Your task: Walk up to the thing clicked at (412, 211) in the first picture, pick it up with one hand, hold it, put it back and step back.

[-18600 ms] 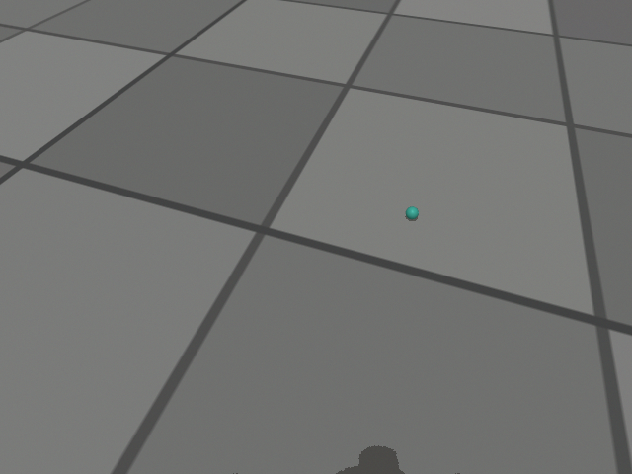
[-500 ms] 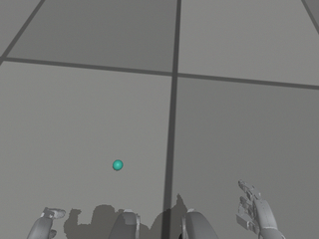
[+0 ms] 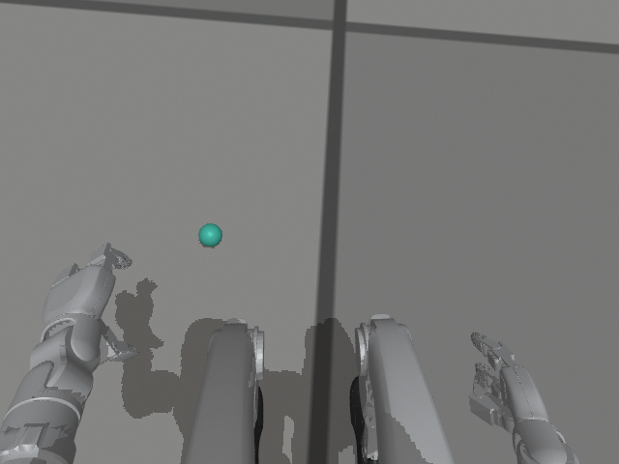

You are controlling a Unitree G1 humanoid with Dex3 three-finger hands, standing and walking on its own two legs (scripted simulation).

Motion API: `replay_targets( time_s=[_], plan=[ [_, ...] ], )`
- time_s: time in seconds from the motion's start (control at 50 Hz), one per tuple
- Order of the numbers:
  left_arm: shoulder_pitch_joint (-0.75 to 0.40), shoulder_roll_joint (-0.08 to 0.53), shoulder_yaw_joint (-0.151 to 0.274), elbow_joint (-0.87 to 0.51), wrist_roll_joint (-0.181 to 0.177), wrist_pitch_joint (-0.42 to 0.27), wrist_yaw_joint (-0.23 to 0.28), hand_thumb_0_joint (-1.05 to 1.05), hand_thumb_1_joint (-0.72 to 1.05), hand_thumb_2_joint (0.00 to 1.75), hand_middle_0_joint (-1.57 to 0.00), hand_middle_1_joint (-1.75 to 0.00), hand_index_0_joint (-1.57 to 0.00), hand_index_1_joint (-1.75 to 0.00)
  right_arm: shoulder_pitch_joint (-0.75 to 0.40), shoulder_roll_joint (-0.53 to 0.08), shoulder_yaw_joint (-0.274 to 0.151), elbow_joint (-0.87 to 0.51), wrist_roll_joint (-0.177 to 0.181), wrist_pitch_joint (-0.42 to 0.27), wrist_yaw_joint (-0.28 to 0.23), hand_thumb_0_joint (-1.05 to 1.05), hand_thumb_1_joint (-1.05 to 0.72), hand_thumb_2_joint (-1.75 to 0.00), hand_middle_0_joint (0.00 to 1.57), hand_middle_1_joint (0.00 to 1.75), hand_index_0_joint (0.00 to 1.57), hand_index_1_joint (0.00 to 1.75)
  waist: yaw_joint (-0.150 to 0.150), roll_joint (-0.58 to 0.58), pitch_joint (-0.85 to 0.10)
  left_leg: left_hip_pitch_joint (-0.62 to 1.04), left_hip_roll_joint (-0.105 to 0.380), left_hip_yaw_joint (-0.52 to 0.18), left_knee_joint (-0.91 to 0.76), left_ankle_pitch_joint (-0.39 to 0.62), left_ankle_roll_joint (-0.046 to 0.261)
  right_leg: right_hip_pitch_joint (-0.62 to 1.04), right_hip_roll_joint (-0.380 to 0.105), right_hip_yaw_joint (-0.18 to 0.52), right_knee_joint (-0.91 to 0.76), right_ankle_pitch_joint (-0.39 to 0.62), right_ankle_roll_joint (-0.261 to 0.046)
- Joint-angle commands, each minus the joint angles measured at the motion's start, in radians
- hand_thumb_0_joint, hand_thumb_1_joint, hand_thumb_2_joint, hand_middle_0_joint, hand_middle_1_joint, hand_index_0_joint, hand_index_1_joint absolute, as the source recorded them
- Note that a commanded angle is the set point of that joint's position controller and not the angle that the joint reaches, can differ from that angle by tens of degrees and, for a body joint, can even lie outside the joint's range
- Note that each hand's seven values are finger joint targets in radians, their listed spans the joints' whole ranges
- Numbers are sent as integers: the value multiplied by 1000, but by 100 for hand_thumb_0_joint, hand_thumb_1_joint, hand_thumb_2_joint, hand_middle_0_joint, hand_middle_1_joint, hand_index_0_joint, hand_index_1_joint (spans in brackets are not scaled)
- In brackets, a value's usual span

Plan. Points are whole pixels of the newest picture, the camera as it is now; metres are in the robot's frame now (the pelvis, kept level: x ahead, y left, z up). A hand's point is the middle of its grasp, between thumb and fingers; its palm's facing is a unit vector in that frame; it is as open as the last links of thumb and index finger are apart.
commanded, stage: rise first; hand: left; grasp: from above
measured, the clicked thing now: (210, 235) +0.54 +0.23 -0.47
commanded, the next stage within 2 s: none
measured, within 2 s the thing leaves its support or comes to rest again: neither
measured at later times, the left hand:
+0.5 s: hand (147, 263) +0.42 +0.29 -0.26, palm faces -0.46 -0.05 -0.89, open 13.5 cm
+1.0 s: hand (166, 247) +0.46 +0.28 -0.32, palm faces -0.45 -0.01 -0.89, open 13.6 cm
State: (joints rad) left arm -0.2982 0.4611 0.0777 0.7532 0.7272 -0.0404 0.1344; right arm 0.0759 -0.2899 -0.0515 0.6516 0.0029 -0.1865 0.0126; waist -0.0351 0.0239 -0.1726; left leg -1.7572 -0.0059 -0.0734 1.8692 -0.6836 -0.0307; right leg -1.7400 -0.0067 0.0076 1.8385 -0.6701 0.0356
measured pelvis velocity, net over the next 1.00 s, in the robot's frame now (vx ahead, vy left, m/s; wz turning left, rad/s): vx -0.02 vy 0.01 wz -0.09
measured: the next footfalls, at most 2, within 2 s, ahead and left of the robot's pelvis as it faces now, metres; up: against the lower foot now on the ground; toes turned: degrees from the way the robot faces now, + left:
none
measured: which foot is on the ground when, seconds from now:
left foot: down 0.00-1.00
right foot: down 0.00-1.00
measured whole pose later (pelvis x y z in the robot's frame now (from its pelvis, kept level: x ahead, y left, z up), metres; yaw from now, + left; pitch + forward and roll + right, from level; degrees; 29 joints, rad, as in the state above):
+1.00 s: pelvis -0.02 +0.01 -0.15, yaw -5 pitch +36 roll -8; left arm -0.98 0.75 0.08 1.44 1.30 -0.23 0.38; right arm 0.15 -0.26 0.03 0.73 -0.13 -0.03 0.12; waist -0.22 -0.01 -0.06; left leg -2.28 -0.03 -0.14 2.37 -0.71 -0.02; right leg -2.22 0.01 -0.02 2.27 -0.68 0.07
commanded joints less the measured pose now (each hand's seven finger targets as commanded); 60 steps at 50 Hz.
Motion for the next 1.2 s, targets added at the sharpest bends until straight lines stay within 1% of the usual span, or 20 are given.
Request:
replay_targets(
  time_s=[0.0,0.06,0.14,0.18,0.32,0.36,0.38,0.44,0.54,0.58,0.62,0.68,0.74,0.78,0.84,0.94,0.96,0.98,1.0,1.18],
  plan=[
    [-281,317,95,4,100,-55,45,0,-48,98,-14,-99,-13,-100,132,-167,-77,-42,-5,-15,5,0,-87,-89,20,30,20,30,-10,16,-589,236,-16,73,-114,244,51,279,20,-41,-150,245,-54],
    [-406,313,56,61,149,-96,39,0,-44,96,-16,-96,-16,-97,153,-165,-79,-21,-16,-3,15,0,-86,-89,20,30,20,30,-36,1,-603,172,-17,72,-58,186,56,220,21,-48,-114,183,-53],
    [-520,422,88,118,227,-149,55,0,-42,94,-17,-96,-17,-96,166,-174,-82,-10,-27,24,22,0,-87,-90,20,30,20,30,-27,5,-620,105,-22,80,-5,109,59,174,27,-50,-81,81,-54],
    [-572,424,77,140,260,-169,69,0,-43,95,-16,-97,-16,-97,171,-176,-77,-6,-33,37,28,0,-88,-90,20,30,20,30,-40,39,-605,91,-24,74,5,71,56,118,29,-64,-50,37,-59],
    [-697,460,74,246,375,-189,151,0,-44,95,-16,-92,-16,-93,210,-190,-64,29,-55,103,44,0,-89,-90,20,30,20,30,-73,144,-596,132,-22,47,46,88,46,-35,28,-111,52,72,-71],
    [-740,455,54,285,410,-187,169,0,-46,97,-16,-90,-15,-91,221,-195,-61,37,-62,118,49,0,-90,-90,20,30,20,30,-99,164,-581,114,-24,43,64,96,47,-65,28,-118,78,89,-73],
    [-749,482,63,306,424,-186,179,0,-44,95,-18,-88,-17,-89,222,-195,-60,40,-65,124,51,0,-90,-90,20,30,20,30,-97,146,-582,96,-26,43,71,88,52,-63,29,-121,80,81,-72],
    [-812,488,52,324,459,-186,191,0,-44,95,-18,-85,-17,-86,238,-200,-52,51,-76,137,59,0,-90,-90,20,30,20,30,-112,186,-604,112,-25,43,99,142,50,-85,25,-120,108,135,-73],
    [-828,464,18,424,507,-195,200,0,-44,95,-18,-84,-17,-86,242,-210,-43,60,-88,153,72,0,-90,-90,20,30,20,30,-138,213,-546,94,-24,22,118,142,42,-162,23,-135,154,136,-75],
    [-878,498,27,404,526,-205,205,0,-42,93,-18,-85,-17,-86,248,-215,-41,59,-94,158,77,0,-90,-90,20,30,20,30,-142,226,-587,99,-25,22,131,157,43,-156,22,-135,165,152,-75],
    [-864,476,19,455,528,-209,211,0,-41,92,-20,-84,-19,-85,249,-207,-34,55,-100,162,83,0,-90,-90,20,30,20,30,-157,200,-548,66,-30,29,145,147,49,-154,23,-136,159,146,-71],
    [-943,517,36,443,539,-217,235,0,-41,91,-18,-87,-18,-87,254,-213,-27,62,-109,162,86,0,-90,-90,20,30,20,30,-162,230,-590,74,-26,32,172,170,51,-157,25,-136,179,173,-71],
    [-930,498,34,524,543,-215,258,0,-41,91,-19,-87,-18,-87,263,-212,-16,65,-120,158,92,0,-90,-90,20,30,20,30,-178,218,-554,45,-24,30,188,162,52,-181,26,-140,192,171,-69],
    [-989,516,32,505,559,-218,271,0,-44,93,-17,-88,-17,-88,269,-213,-10,70,-124,157,93,0,-90,-90,20,30,20,30,-189,244,-575,35,-25,36,201,161,54,-176,32,-144,200,175,-71],
    [-995,524,41,525,563,-208,286,0,-44,93,-16,-90,-16,-90,276,-212,-7,69,-129,155,97,0,-90,-90,20,30,20,30,-185,258,-597,40,-23,40,212,176,54,-172,34,-145,208,188,-70],
    [-1006,532,43,543,563,-190,293,0,-45,94,-14,-94,-15,-94,291,-213,0,69,-135,158,102,0,-90,-90,20,30,20,30,-202,259,-597,31,-21,35,227,196,55,-163,37,-151,219,213,-69],
    [-1005,535,46,545,559,-184,294,0,-46,94,-14,-94,-14,-94,293,-216,-1,71,-133,159,101,0,-91,-90,20,30,20,30,-192,264,-600,45,-20,34,224,202,53,-175,34,-149,222,216,-69],
    [-986,520,42,579,560,-177,294,0,-46,94,-13,-95,-14,-95,297,-215,2,70,-137,158,102,0,-90,-90,20,30,20,30,-210,269,-578,42,-16,34,234,206,53,-184,33,-150,225,220,-66],
    [-1029,531,43,532,550,-180,294,0,-45,93,-14,-95,-15,-94,297,-221,1,66,-136,158,103,0,-90,-90,20,30,20,30,-207,278,-600,47,-14,26,232,212,51,-183,34,-153,232,226,-68],
    [-1010,562,52,559,553,-177,287,0,-51,98,-9,-100,-10,-100,305,-225,25,63,-139,165,110,0,-90,-90,20,30,20,30,-216,293,-591,22,-16,20,248,223,50,-167,40,-160,248,240,-69]
  ],
)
